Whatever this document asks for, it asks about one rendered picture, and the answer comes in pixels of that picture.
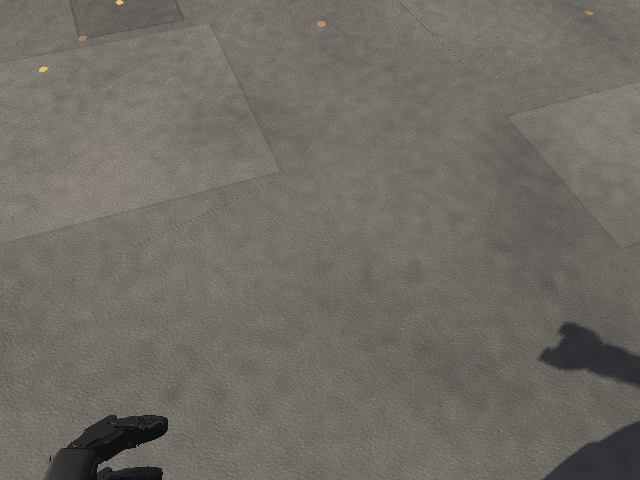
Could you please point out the robot left hand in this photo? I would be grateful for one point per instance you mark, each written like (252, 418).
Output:
(102, 441)

